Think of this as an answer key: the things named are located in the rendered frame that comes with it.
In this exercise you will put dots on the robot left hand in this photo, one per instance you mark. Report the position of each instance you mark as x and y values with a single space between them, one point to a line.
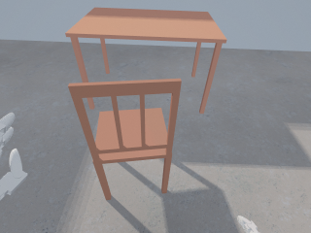
12 180

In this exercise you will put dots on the robot right hand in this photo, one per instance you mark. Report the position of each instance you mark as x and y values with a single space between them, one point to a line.
248 226

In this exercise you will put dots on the chair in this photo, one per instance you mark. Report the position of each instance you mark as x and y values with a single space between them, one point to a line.
128 135

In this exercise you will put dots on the table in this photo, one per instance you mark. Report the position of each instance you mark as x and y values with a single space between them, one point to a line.
148 25

